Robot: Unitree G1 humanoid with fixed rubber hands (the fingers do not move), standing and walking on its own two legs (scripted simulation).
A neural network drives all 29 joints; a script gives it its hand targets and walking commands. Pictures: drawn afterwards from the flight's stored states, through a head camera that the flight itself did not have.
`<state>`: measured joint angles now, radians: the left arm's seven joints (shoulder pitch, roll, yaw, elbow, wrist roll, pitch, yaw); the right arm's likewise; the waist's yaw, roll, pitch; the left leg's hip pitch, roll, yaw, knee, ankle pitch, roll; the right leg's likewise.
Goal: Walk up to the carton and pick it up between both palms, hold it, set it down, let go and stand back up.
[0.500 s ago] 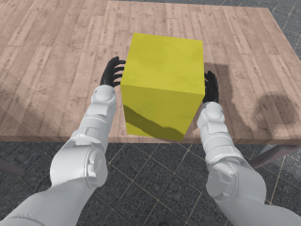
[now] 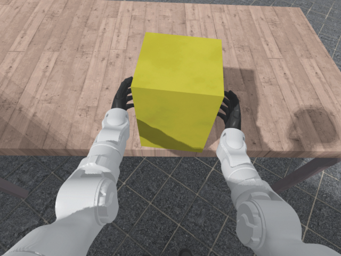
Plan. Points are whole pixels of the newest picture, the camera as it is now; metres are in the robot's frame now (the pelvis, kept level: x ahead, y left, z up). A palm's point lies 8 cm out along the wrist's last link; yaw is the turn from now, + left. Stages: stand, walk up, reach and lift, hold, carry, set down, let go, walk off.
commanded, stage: set down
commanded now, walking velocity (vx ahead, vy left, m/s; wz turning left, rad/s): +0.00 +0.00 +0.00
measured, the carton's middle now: (176, 98) +0.47 -0.03 +0.06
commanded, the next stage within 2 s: none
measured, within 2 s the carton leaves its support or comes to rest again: neither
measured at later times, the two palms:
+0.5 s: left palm (104, 134) +0.36 +0.13 +0.09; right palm (254, 151) +0.31 -0.18 +0.08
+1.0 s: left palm (92, 157) +0.32 +0.16 +0.06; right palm (259, 178) +0.26 -0.18 +0.05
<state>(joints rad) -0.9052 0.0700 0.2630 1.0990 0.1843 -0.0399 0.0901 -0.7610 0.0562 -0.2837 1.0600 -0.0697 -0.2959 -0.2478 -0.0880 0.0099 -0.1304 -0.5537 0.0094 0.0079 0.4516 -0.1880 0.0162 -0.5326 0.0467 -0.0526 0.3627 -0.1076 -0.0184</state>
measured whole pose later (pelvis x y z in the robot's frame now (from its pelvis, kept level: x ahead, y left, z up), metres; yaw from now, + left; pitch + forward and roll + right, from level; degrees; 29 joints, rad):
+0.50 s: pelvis -0.07 -0.01 +0.00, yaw +0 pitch +8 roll -1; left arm -0.82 0.17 0.12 1.07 -0.06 -0.02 0.04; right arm -0.69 0.03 -0.19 0.88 0.05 0.03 -0.31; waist -0.09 -0.01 -0.12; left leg -0.50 0.01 0.01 0.47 -0.11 0.01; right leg -0.48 0.05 -0.05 0.38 -0.06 -0.03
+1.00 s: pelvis -0.07 +0.00 +0.00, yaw +0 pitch +4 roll -1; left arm -0.55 0.18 0.10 0.71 -0.07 0.17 0.04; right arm -0.38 0.05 -0.13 0.56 0.11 0.05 -0.32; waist -0.09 -0.02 -0.05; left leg -0.42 0.01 0.01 0.49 -0.14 0.01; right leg -0.39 0.04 -0.05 0.40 -0.07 -0.03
